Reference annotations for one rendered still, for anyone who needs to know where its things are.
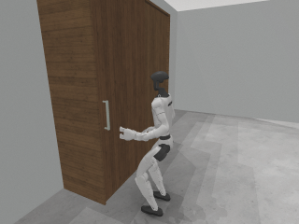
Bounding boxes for left robot forearm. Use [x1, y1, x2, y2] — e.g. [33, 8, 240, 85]
[133, 125, 167, 142]

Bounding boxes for robot left hand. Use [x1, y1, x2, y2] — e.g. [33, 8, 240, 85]
[120, 126, 136, 141]

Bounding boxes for left robot upper arm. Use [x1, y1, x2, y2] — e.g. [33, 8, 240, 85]
[151, 98, 170, 133]

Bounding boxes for right robot shin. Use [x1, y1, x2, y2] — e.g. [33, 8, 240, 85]
[148, 164, 166, 196]

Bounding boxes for robot right hand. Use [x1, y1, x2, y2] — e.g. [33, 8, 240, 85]
[142, 126, 153, 133]

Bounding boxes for right robot upper arm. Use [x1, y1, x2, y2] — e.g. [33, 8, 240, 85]
[169, 93, 176, 120]

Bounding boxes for handle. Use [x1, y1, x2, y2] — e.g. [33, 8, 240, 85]
[102, 100, 110, 131]

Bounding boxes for robot left foot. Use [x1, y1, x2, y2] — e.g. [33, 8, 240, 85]
[141, 205, 164, 217]

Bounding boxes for wardrobe door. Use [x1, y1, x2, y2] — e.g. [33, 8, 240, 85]
[91, 0, 146, 199]
[145, 2, 167, 154]

